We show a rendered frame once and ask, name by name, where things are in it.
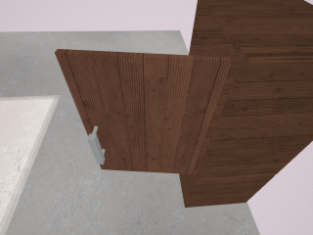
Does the handle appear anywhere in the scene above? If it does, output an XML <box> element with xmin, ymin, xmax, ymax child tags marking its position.
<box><xmin>87</xmin><ymin>125</ymin><xmax>106</xmax><ymax>165</ymax></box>

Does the cupboard door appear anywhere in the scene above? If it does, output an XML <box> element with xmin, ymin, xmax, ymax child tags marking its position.
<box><xmin>55</xmin><ymin>49</ymin><xmax>233</xmax><ymax>174</ymax></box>

